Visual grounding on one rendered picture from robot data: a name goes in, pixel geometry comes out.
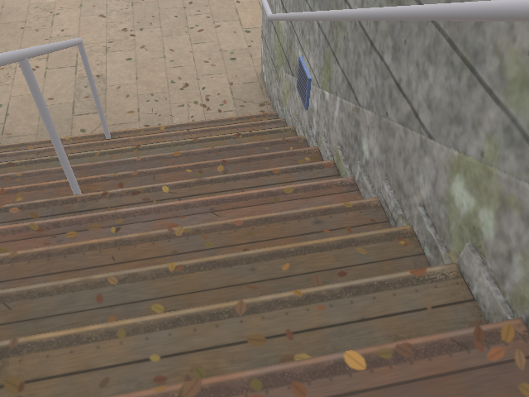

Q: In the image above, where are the stairs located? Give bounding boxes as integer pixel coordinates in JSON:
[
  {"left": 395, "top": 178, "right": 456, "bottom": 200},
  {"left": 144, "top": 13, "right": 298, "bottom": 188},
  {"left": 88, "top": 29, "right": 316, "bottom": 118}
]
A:
[{"left": 0, "top": 111, "right": 488, "bottom": 397}]

